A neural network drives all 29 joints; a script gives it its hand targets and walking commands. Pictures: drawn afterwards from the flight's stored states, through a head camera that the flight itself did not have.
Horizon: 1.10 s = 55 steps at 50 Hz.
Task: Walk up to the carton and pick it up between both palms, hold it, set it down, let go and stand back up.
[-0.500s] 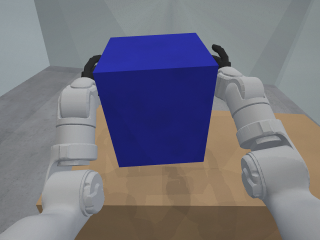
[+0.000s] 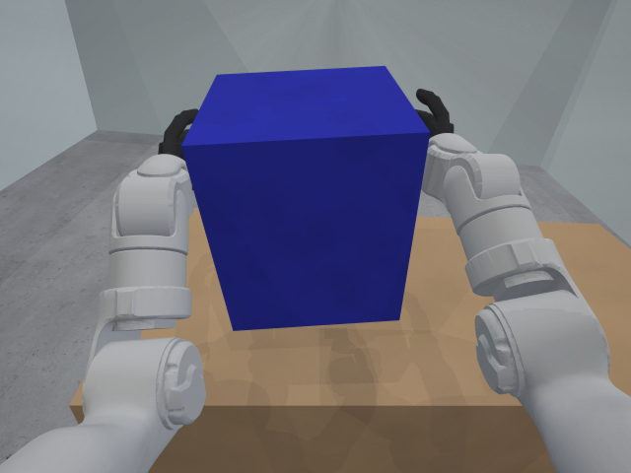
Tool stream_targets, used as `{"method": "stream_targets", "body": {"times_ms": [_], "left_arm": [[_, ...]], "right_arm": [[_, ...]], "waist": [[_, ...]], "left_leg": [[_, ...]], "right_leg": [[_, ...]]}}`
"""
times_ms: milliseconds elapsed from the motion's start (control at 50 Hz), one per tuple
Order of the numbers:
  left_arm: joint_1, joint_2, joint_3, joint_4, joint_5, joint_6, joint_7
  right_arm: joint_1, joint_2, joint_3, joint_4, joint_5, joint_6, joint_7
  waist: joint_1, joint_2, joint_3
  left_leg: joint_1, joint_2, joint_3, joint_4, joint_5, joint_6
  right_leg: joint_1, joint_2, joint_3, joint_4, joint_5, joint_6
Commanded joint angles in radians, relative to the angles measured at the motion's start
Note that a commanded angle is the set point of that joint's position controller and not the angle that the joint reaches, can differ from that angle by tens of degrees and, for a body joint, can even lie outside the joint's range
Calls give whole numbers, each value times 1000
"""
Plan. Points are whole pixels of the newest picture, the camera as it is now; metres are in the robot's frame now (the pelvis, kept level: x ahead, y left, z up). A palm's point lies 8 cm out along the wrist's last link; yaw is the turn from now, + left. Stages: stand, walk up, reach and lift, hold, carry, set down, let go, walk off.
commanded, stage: hold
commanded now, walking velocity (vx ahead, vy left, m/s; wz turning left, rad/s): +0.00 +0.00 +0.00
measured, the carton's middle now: (308, 198) +0.38 +0.00 +0.25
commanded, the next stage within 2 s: none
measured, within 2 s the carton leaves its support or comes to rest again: neither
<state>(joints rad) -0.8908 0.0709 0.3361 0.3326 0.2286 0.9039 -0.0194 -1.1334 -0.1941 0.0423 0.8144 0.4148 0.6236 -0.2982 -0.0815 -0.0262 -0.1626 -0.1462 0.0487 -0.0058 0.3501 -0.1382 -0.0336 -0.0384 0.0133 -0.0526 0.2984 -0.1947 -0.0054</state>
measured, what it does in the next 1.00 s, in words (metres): stands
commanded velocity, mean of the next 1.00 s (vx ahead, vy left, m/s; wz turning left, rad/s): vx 0.00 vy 0.00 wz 0.00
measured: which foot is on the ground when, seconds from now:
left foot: down 0.00-1.00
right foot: down 0.00-1.00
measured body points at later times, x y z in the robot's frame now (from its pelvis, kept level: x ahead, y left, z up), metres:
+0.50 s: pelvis +0.00 +0.00 +0.00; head -0.09 +0.03 +0.44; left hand +0.38 +0.16 +0.28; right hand +0.38 -0.14 +0.32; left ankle +0.04 +0.14 -0.75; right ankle -0.02 -0.11 -0.75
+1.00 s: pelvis +0.00 +0.00 +0.00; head -0.09 +0.02 +0.44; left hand +0.38 +0.16 +0.28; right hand +0.39 -0.14 +0.32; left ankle +0.04 +0.14 -0.75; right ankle -0.02 -0.11 -0.75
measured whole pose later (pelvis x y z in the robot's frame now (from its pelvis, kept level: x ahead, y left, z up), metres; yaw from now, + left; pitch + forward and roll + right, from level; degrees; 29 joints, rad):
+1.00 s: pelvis +0.00 +0.00 +0.00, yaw +0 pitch -3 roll -1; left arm -0.89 0.08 0.33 0.34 0.22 0.90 -0.02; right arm -1.13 -0.20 0.05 0.81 0.42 0.63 -0.30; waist -0.08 -0.03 -0.17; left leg -0.15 0.05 -0.01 0.35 -0.14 -0.04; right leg -0.04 0.02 -0.06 0.29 -0.19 -0.01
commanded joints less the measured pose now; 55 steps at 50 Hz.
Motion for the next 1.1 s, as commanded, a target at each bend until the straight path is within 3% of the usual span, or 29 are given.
{"method": "stream_targets", "body": {"times_ms": [0, 280, 640, 680, 800, 980, 1080], "left_arm": [[-823, -535, -346, -139, -164, -98, -121], [-827, -551, -359, -140, -172, -95, -120], [-841, -539, -343, -128, -172, -105, -114], [-839, -547, -357, -131, -178, -107, -114], [-812, -533, -328, -96, -159, -101, -120], [-817, -550, -365, -163, -178, -99, -118], [-806, -546, -358, -159, -169, -93, -124]], "right_arm": [[-682, 697, 181, -264, 169, 0, 136], [-682, 676, 166, -256, 174, 1, 139], [-698, 694, 175, -244, 171, -3, 144], [-691, 696, 169, -250, 170, -3, 141], [-686, 683, 167, -234, 166, 0, 138], [-673, 689, 187, -287, 185, 3, 127], [-678, 691, 190, -291, 182, 4, 133]], "waist": [[-1, 47, -278], [-11, 81, -260], [9, 53, -277], [-6, 59, -281], [3, 45, -250], [-16, 77, -290], [-2, 64, -279]], "left_leg": [[169, -91, 4, -11, 172, -11], [169, -84, -2, -10, 177, -25], [162, -87, 3, -13, 162, -14], [161, -89, 0, -8, 163, -16], [154, -87, -1, -14, 162, -10], [182, -91, -5, 5, 223, -24], [172, -88, 0, -4, 194, -18]], "right_leg": [[-14, 66, 40, -39, 181, 80], [-25, 65, 43, -40, 171, 69], [-21, 65, 40, -41, 157, 75], [-21, 63, 41, -39, 171, 77], [-24, 62, 45, -45, 169, 79], [-6, 64, 43, -32, 244, 81], [-6, 65, 43, -37, 200, 77]]}}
